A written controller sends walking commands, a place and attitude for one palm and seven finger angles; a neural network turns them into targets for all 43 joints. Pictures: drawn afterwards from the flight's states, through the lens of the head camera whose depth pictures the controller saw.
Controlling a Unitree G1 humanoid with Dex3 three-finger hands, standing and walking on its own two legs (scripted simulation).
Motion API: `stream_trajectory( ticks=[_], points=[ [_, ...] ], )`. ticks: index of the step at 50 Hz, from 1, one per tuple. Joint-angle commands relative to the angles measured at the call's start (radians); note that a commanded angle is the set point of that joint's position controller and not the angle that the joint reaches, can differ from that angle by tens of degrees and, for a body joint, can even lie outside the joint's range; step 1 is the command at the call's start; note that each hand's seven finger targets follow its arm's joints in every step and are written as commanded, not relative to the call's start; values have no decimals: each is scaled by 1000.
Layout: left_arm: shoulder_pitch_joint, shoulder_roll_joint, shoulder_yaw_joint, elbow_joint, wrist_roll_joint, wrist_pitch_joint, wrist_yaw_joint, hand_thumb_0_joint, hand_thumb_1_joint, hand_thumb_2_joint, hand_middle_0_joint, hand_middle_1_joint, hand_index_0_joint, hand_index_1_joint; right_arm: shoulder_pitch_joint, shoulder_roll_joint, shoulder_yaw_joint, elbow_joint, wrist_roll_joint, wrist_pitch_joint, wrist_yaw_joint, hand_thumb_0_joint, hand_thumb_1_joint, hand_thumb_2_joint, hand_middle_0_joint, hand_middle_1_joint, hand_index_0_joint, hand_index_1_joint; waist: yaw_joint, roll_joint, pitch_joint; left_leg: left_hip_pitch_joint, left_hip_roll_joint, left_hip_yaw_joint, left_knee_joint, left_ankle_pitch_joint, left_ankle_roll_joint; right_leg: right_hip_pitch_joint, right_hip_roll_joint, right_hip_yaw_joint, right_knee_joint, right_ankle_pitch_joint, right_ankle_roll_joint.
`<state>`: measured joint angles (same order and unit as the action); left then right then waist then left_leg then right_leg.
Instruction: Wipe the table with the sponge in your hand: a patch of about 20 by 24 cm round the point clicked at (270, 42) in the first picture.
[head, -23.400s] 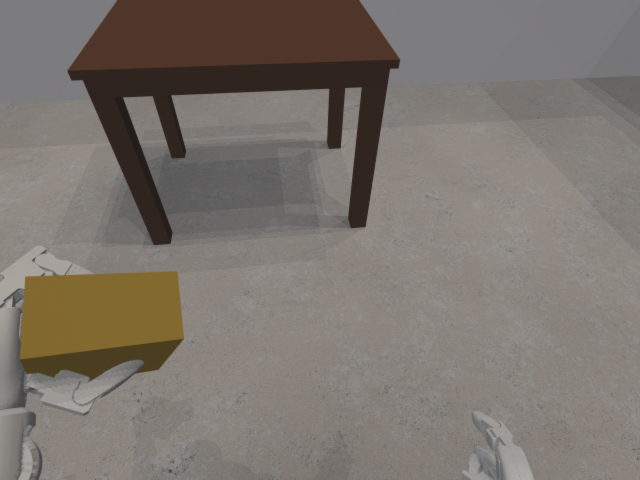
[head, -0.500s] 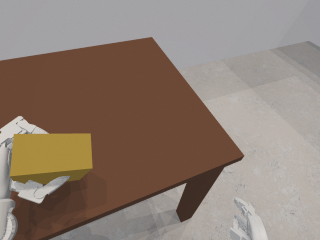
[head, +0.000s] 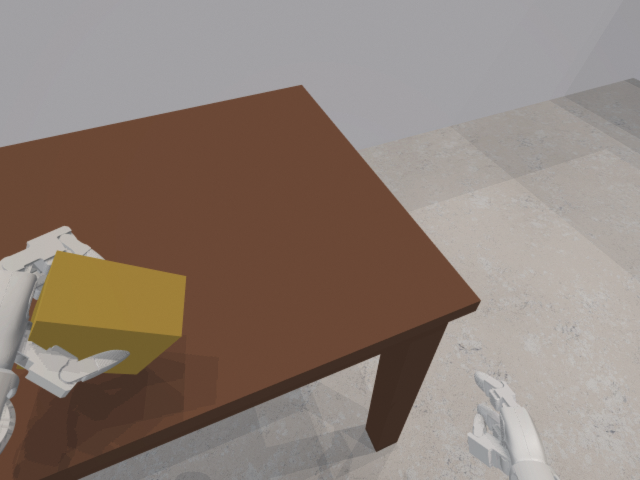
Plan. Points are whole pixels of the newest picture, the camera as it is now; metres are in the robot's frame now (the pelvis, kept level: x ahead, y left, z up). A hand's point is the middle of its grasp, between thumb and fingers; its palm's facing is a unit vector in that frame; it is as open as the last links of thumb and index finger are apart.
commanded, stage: turn the palm down, sponge in hand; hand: left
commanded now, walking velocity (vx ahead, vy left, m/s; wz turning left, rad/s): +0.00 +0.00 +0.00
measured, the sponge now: (121, 323) +0.23 +0.23 +0.14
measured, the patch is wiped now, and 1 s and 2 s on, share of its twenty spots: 0.00 0.00 0.00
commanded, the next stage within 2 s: move the sponge above the wiping area in 1.90 s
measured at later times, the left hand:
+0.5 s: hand (69, 309) +0.21 +0.25 +0.19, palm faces +0.31 -0.49 -0.82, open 10.1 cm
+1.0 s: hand (47, 303) +0.22 +0.28 +0.18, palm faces +0.23 -0.26 -0.94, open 10.1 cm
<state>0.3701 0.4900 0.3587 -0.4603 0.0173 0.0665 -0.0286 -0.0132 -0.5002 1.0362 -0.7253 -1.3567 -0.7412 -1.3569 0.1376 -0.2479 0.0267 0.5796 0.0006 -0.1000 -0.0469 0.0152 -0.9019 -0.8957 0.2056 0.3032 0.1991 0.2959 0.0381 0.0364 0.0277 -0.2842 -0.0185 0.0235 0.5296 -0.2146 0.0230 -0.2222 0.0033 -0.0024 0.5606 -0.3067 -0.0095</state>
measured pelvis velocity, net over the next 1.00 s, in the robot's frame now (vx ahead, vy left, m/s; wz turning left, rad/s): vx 0.00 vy -0.01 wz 0.03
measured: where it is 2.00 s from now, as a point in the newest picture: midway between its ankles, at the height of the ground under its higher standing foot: outside the picture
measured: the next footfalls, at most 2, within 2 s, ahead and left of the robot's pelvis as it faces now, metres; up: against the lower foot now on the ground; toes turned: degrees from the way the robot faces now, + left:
none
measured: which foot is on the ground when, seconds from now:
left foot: down 0.00-1.00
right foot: down 0.00-1.00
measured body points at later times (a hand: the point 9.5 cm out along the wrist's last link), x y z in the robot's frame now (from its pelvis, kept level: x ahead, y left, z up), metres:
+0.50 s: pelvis +0.00 -0.04 +0.00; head -0.01 -0.08 +0.44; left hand +0.19 +0.27 +0.23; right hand +0.22 -0.25 -0.09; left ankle +0.04 +0.11 -0.73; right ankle +0.00 -0.11 -0.73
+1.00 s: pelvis +0.00 -0.01 +0.00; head +0.00 -0.06 +0.45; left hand +0.21 +0.29 +0.23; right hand +0.25 -0.21 -0.08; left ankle +0.04 +0.11 -0.73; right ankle +0.00 -0.11 -0.73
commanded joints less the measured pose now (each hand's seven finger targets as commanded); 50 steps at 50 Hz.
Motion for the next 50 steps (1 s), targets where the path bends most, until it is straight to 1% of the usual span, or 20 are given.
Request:
stream_trajectory(
  ticks=[1,3,5,6,9,13,15,16,20,21,23,25,28,30,31,34,35,40,46,50],
  points=[
    [-251,245,209,-231,29,-135,106,0,100,1300,-1200,-1600,-1200,-1600,-137,-96,-43,-151,-8,-59,-26,0,-900,-900,200,300,200,300,26,57,-178,114,-1,-16,-24,29,-4,-109,26,-66,-65,65,-5],
    [-238,226,168,-127,58,-125,116,0,100,1300,-1200,-1600,-1200,-1600,-104,-113,-52,-121,-5,-56,-38,0,-900,-900,200,300,200,300,3,53,-140,95,-1,-23,-18,-27,-3,-149,20,-61,-67,40,3],
    [-303,290,168,-75,86,-75,105,0,100,1300,-1200,-1600,-1200,-1600,-119,-126,-49,-120,10,-54,-52,0,-900,-900,200,300,200,300,4,86,-125,79,-9,-19,-18,-108,2,-169,14,-34,-83,-22,5],
    [-331,238,93,-59,97,-54,86,0,100,1300,-1200,-1600,-1200,-1600,-119,-114,-39,-127,12,-53,-60,0,-900,-900,200,300,200,300,-2,64,-98,67,-13,-17,-21,-97,4,-158,4,-34,-97,-20,5],
    [-362,276,39,-75,145,-2,30,0,100,1300,-1200,-1600,-1200,-1600,-129,-120,-37,-141,15,-52,-91,0,-900,-900,200,300,200,300,9,37,-116,86,-16,-5,-22,-72,11,-136,-5,-14,-118,-36,10],
    [-330,328,79,-123,186,-8,7,0,100,1300,-1200,-1600,-1200,-1600,-140,-102,-29,-157,16,-61,-103,0,-900,-900,200,300,200,300,38,-4,-145,102,-16,-1,-13,-5,11,-95,-5,-4,-129,-7,10],
    [-307,409,170,-145,198,-12,23,0,100,1300,-1200,-1600,-1200,-1600,-156,-97,-28,-159,21,-68,-98,0,-900,-900,200,300,200,300,66,39,-161,114,-15,2,-7,19,4,-79,-2,5,-133,3,3],
    [-311,352,138,-155,197,-21,33,0,100,1300,-1200,-1600,-1200,-1600,-145,-83,-24,-163,18,-70,-93,0,-900,-900,200,300,200,300,61,39,-160,107,-14,3,-4,47,2,-67,-7,-9,-121,50,3],
    [-210,415,218,-84,200,29,62,0,100,1300,-1200,-1600,-1200,-1600,-126,-101,-36,-156,36,-59,-84,0,-900,-900,200,300,200,300,86,33,-160,79,-8,15,0,74,-4,-43,-10,6,-116,107,10],
    [-195,342,146,-81,199,48,60,0,100,1300,-1200,-1600,-1200,-1600,-114,-94,-32,-165,37,-54,-83,0,-900,-900,200,300,200,300,76,13,-134,68,-4,17,1,88,-1,-39,-17,-1,-112,143,12],
    [-164,369,145,-67,203,86,45,0,100,1300,-1200,-1600,-1200,-1600,-95,-113,-40,-169,42,-40,-88,0,-900,-900,200,300,200,300,72,-32,-134,56,-1,19,6,98,4,-32,-22,7,-109,173,23],
    [-188,411,159,-69,232,124,26,0,100,1300,-1200,-1600,-1200,-1600,-140,-116,-34,-177,54,-35,-91,0,-900,-900,200,300,200,300,78,-5,-126,63,-9,22,16,86,5,-55,-24,29,-121,142,21],
    [-223,372,81,-124,260,111,-4,0,100,1300,-1200,-1600,-1200,-1600,-113,-115,-38,-191,49,-36,-105,0,-900,-900,200,300,200,300,55,-51,-145,73,-9,15,25,100,14,-61,-27,18,-111,173,33],
    [-276,425,111,-151,297,101,0,0,100,1300,-1200,-1600,-1200,-1600,-158,-110,-35,-186,57,-48,-111,0,-900,-900,200,300,200,300,65,14,-152,95,-16,14,34,77,11,-86,-26,41,-121,112,23],
    [-298,379,66,-165,311,88,7,0,100,1300,-1200,-1600,-1200,-1600,-136,-99,-34,-189,48,-52,-114,0,-900,-900,200,300,200,300,55,6,-141,99,-11,10,39,93,14,-87,-25,24,-121,140,21],
    [-277,435,105,-188,362,76,29,0,100,1300,-1200,-1600,-1200,-1600,-115,-109,-45,-182,41,-49,-117,0,-900,-900,200,300,200,300,70,2,-210,107,-11,3,35,119,12,-56,-29,24,-96,168,20],
    [-284,467,141,-174,382,96,49,0,100,1300,-1200,-1600,-1200,-1600,-160,-106,-39,-175,50,-55,-111,0,-900,-900,200,300,200,300,83,53,-195,112,-15,-1,37,114,7,-64,-22,42,-101,153,6],
    [-274,439,101,-111,428,202,71,0,100,1300,-1200,-1600,-1200,-1600,-191,-107,-28,-166,60,-22,-100,0,-900,-900,200,300,200,300,91,59,-157,87,-5,-11,2,114,-4,-43,-14,28,-101,153,-2],
    [-371,370,-52,-135,512,305,10,0,100,1300,-1200,-1600,-1200,-1600,-238,-103,-3,-188,61,11,-96,0,-900,-900,200,300,200,300,76,40,-153,108,5,-30,-52,97,2,-28,-9,-6,-119,127,-4],
    [-404,414,-41,-161,588,325,-18,0,100,1300,-1200,-1600,-1200,-1600,-301,-95,8,-180,63,16,-92,0,-900,-900,200,300,200,300,91,52,-182,150,1,-44,-68,120,3,-16,3,22,-129,121,-19]
  ],
)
